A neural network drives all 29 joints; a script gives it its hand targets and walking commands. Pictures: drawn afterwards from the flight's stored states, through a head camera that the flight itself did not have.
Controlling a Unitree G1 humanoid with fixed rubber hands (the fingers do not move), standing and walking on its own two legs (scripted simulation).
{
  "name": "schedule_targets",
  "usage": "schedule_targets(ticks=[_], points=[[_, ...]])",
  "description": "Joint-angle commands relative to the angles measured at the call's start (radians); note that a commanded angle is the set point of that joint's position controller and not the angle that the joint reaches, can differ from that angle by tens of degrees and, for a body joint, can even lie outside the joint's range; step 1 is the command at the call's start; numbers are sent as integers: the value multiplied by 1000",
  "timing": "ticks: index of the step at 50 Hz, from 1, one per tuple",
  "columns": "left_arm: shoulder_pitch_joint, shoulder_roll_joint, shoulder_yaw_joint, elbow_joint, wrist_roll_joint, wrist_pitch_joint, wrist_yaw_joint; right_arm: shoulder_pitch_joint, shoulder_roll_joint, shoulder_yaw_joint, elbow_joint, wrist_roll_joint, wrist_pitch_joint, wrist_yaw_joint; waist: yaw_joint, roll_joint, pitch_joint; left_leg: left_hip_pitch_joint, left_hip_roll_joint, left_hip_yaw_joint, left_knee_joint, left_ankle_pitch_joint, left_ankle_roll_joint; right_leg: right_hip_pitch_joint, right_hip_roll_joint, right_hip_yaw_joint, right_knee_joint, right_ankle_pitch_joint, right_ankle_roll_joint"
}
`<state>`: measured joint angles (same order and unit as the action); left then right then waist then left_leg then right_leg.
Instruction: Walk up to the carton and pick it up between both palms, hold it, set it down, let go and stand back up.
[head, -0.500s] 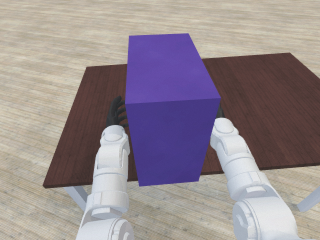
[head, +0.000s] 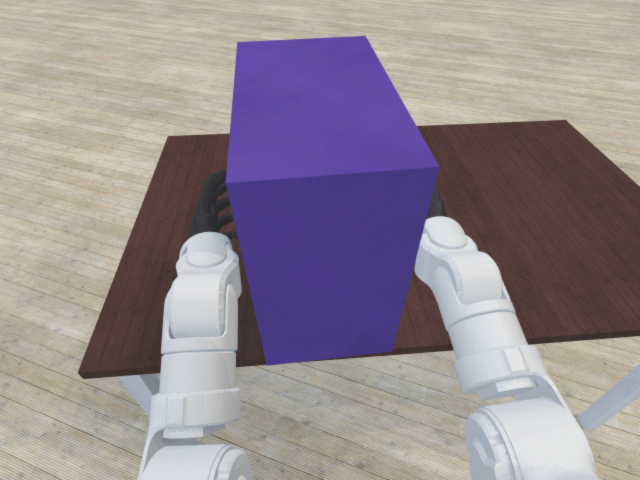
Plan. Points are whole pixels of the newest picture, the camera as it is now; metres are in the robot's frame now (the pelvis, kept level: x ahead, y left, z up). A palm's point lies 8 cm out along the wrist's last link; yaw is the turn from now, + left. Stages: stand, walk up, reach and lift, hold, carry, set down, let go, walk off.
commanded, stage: reach and lift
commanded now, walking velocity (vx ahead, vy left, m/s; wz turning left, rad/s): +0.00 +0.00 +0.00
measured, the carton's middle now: (316, 200) +0.45 +0.00 +0.16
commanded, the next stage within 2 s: hold in 0.68 s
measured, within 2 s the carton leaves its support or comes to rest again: neither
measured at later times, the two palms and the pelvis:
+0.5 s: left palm (208, 234) +0.37 +0.12 +0.18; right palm (430, 236) +0.37 -0.13 +0.15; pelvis +0.02 +0.00 +0.00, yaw -1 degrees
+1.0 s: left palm (210, 239) +0.36 +0.12 +0.18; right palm (434, 246) +0.36 -0.14 +0.15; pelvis +0.02 +0.00 +0.00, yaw -1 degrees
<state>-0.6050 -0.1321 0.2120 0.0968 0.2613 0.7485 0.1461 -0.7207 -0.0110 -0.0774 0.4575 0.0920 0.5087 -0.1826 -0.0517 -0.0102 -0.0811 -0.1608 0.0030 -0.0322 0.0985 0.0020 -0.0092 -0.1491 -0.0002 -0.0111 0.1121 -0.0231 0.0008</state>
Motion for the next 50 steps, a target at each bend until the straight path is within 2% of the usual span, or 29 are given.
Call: schedule_targets(ticks=[1, 2, 4, 6, 7, 8, 11, 12, 14, 15, 18, 21, 23, 25, 27, 32, 35, 37, 38, 40, 43, 44, 47, 48, 50], points=[[-662, -521, -459, -226, -154, -21, -174, -664, 540, 385, -390, 118, -53, 68, -18, 28, -522, 304, -23, 19, 9, 254, 0, 236, 37, -19, -1, 204, 33], [-661, -520, -470, -260, -163, -13, -181, -654, 546, 391, -405, 123, -50, 62, -28, 38, -529, 310, -21, 17, 3, 259, -4, 261, 35, -17, -3, 216, 34], [-647, -533, -483, -290, -168, 2, -189, -668, 547, 414, -475, 136, -51, 56, -22, 19, -548, 343, -19, 11, -13, 297, -2, 275, 36, -21, -4, 253, 39], [-618, -531, -499, -329, -174, 18, -191, -661, 539, 436, -529, 147, -51, 50, -19, 21, -564, 365, -16, 13, -23, 317, -4, 297, 35, -22, -9, 271, 37], [-618, -531, -510, -338, -177, 26, -193, -645, 528, 437, -541, 146, -47, 48, -28, 31, -553, 371, -17, 15, -27, 320, -7, 296, 37, -16, -16, 262, 38], [-608, -531, -506, -336, -168, 35, -197, -655, 528, 445, -559, 146, -46, 46, -21, 23, -550, 376, -15, 12, -31, 325, -5, 305, 35, -16, -18, 266, 37], [-564, -506, -493, -362, -153, 65, -207, -604, 500, 440, -562, 138, -36, 41, -27, 31, -499, 406, -15, 19, -50, 320, -10, 314, 36, -23, -38, 266, 46], [-541, -489, -470, -347, -144, 75, -211, -593, 496, 433, -563, 138, -31, 41, -23, 7, -469, 403, -14, 24, -59, 300, -5, 310, 36, -26, -49, 248, 50], [-533, -474, -453, -333, -140, 86, -226, -573, 485, 412, -562, 128, -27, 36, -31, 9, -419, 397, -11, 25, -76, 258, 4, 306, 29, -20, -61, 217, 50], [-523, -470, -441, -331, -140, 88, -230, -572, 483, 420, -564, 126, -28, 34, -31, -9, -419, 399, -11, 24, -84, 254, 11, 328, 24, -14, -63, 228, 51], [-521, -479, -455, -380, -145, 86, -237, -587, 498, 454, -605, 147, -37, 23, -23, 12, -461, 403, -15, 28, -99, 301, 16, 386, 23, -8, -52, 310, 59], [-485, -483, -468, -446, -146, 94, -232, -556, 513, 507, -665, 181, -39, 12, -8, -7, -514, 431, -13, 23, -111, 384, 14, 454, 25, -4, -44, 412, 63], [-457, -495, -477, -462, -150, 108, -233, -537, 515, 522, -682, 183, -34, 2, -17, -8, -506, 451, -18, 25, -116, 424, 12, 474, 24, 1, -46, 480, 69], [-417, -468, -467, -470, -139, 125, -243, -477, 487, 516, -657, 179, -23, -8, -24, 6, -444, 433, -16, 25, -126, 408, 4, 488, 25, 4, -55, 463, 72], [-399, -445, -462, -467, -129, 143, -258, -432, 468, 489, -645, 178, -17, -14, -37, 43, -377, 422, -15, 33, -133, 376, -4, 481, 21, 7, -76, 413, 65], [-404, -429, -452, -475, -126, 157, -272, -442, 442, 467, -635, 171, -19, -20, -43, 51, -305, 411, -6, 38, -154, 298, -2, 472, 21, 5, -99, 306, 61], [-439, -463, -496, -516, -156, 138, -264, -493, 461, 499, -705, 180, -36, -19, -53, 27, -377, 440, -1, 34, -146, 324, 0, 452, 21, -2, -95, 312, 56], [-453, -480, -516, -534, -166, 130, -252, -523, 475, 520, -735, 187, -43, -13, -43, 26, -424, 448, 4, 25, -146, 365, 3, 458, 24, -7, -86, 347, 56], [-447, -480, -525, -539, -169, 131, -247, -507, 478, 524, -733, 187, -42, -11, -51, 26, -443, 465, 2, 27, -143, 362, 4, 456, 24, -5, -82, 339, 56], [-448, -485, -524, -513, -163, 130, -239, -503, 474, 521, -714, 178, -39, -8, -45, 27, -428, 466, 4, 27, -136, 331, 4, 427, 25, -6, -88, 296, 53], [-413, -428, -456, -454, -130, 134, -243, -457, 455, 491, -637, 160, -30, -3, -26, 3, -331, 410, 3, 34, -159, 241, 18, 428, 18, -1, -98, 247, 62], [-406, -423, -433, -437, -124, 135, -247, -445, 436, 479, -619, 152, -30, -4, -27, -10, -304, 389, 7, 35, -165, 209, 20, 439, 18, -2, -99, 219, 63], [-420, -418, -388, -362, -106, 135, -268, -469, 429, 438, -556, 131, -34, -6, -31, -3, -243, 361, 1, 41, -179, 119, 32, 420, 12, 4, -113, 152, 62], [-440, -421, -386, -350, -106, 129, -272, -491, 441, 435, -567, 129, -40, -8, -32, 2, -242, 356, 0, 43, -179, 117, 35, 417, 13, 6, -106, 159, 60], [-448, -431, -383, -365, -115, 110, -270, -519, 472, 464, -591, 145, -49, -11, -10, -12, -298, 358, -1, 46, -181, 137, 42, 455, 11, 10, -96, 201, 64]])
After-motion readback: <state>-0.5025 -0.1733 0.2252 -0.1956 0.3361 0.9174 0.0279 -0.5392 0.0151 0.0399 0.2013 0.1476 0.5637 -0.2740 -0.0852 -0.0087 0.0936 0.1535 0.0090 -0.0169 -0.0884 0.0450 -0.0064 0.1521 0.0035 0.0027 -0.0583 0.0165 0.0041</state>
